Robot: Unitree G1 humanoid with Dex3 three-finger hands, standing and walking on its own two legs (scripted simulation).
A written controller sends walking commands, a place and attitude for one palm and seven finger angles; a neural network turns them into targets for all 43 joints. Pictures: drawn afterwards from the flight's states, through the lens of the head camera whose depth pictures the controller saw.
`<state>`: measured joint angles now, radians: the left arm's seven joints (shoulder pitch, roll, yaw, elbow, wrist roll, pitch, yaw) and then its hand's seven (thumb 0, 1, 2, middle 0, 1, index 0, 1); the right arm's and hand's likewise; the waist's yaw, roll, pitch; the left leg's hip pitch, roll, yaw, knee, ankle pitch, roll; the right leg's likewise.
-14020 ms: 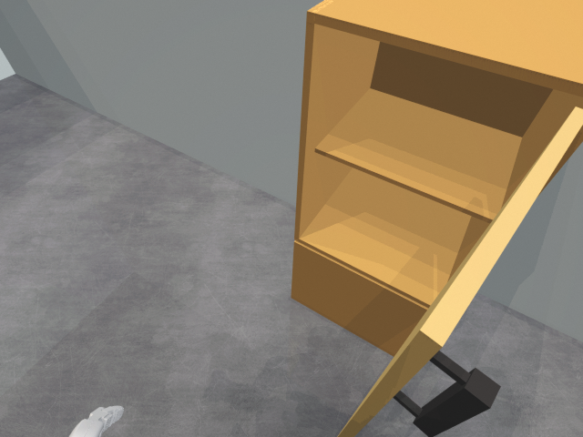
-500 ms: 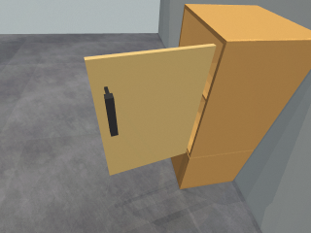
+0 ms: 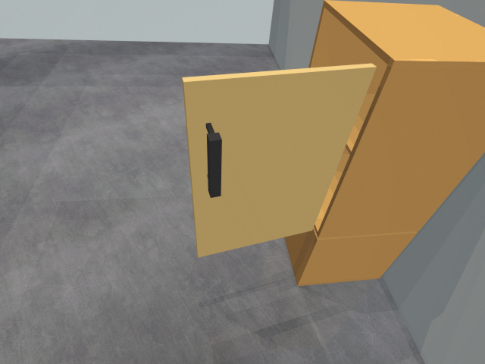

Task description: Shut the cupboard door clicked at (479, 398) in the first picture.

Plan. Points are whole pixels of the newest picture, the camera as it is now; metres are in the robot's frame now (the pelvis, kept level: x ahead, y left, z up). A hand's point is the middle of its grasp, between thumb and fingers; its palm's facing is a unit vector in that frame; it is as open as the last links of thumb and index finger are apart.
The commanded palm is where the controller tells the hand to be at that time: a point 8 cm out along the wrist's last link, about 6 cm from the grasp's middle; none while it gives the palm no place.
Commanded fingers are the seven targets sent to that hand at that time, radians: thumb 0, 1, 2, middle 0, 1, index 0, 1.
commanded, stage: come to a stop and stand still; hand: left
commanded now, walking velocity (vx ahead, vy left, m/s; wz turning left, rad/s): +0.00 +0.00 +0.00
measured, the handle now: (212, 161) +0.50 +0.10 +0.06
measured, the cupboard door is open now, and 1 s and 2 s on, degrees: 100 100 100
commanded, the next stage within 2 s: look again from close up in 0.80 s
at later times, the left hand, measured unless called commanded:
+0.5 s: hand out of the picture -0.10 +0.22 -0.20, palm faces +0.08 -0.98 -0.16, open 7.4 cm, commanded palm none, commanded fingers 0.00 0.90 0.90 -0.20 -0.30 -0.20 -0.30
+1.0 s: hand out of the picture +0.00 +0.20 -0.16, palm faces -0.11 -0.99 -0.10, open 7.4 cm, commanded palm none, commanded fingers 0.00 0.90 0.90 -0.20 -0.30 -0.20 -0.30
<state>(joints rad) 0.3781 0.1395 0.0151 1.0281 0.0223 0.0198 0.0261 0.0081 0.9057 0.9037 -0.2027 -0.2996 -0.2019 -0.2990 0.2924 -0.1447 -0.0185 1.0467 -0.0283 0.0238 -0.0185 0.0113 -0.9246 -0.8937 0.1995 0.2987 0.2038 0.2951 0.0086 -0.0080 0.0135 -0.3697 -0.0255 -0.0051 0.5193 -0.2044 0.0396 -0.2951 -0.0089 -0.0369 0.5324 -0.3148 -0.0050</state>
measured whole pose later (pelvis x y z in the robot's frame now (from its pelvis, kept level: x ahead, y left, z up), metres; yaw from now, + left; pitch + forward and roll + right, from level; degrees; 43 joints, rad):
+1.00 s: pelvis -0.10 +0.05 +0.02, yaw -1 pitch +1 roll -2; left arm 0.16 0.18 0.02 0.97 0.02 0.04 -0.01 0.01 0.91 0.90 -0.20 -0.30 -0.20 -0.30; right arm 0.54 -0.09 0.01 1.10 -0.04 -0.03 -0.04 0.00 -0.90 -0.89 0.20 0.30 0.20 0.30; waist -0.10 -0.04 0.02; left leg -0.16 -0.01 0.08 0.31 -0.18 0.08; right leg -0.48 -0.05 -0.03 0.80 -0.30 0.00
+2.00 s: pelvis +0.01 +0.00 -0.01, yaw +11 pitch +1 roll -1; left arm 0.38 0.17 0.03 1.05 0.04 -0.02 0.02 0.00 0.91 0.90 -0.20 -0.30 -0.20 -0.30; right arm 0.28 -0.13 -0.03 1.06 -0.03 0.00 -0.02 0.01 -0.92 -0.89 0.20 0.30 0.20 0.30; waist 0.02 -0.07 0.07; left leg -0.36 0.04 0.11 0.75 -0.45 0.06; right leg -0.14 -0.03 -0.25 0.58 -0.45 -0.04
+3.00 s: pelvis +0.13 -0.15 +0.01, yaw +19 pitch +1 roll -3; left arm 0.25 0.21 0.07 0.98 0.02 0.09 -0.01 0.01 0.91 0.90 -0.20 -0.30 -0.20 -0.30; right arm 0.24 -0.14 -0.03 1.01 -0.04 0.02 -0.05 0.00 -0.90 -0.89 0.20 0.30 0.21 0.30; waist 0.00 -0.03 0.09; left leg -0.24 0.11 0.07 0.45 -0.22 -0.01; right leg -0.42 -0.03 0.02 0.95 -0.41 0.05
